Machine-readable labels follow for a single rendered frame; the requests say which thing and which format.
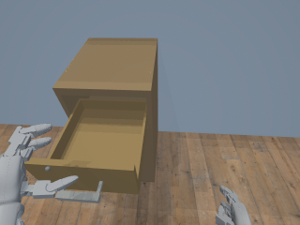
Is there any drawer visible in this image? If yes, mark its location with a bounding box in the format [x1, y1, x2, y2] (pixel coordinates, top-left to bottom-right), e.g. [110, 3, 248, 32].
[24, 98, 148, 195]

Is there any cabinet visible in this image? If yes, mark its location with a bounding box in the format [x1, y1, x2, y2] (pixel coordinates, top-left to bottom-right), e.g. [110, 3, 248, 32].
[52, 37, 158, 183]

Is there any robot left forearm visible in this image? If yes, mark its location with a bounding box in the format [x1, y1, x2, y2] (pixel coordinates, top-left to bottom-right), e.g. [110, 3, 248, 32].
[0, 202, 25, 225]

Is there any robot right hand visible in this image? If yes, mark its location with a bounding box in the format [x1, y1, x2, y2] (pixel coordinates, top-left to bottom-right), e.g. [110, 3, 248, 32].
[216, 186, 252, 225]

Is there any handle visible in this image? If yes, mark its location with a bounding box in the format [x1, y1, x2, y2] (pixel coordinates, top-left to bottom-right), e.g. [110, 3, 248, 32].
[55, 181, 103, 203]

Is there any robot left hand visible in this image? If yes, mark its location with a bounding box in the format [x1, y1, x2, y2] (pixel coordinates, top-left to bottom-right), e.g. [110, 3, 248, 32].
[0, 124, 79, 203]

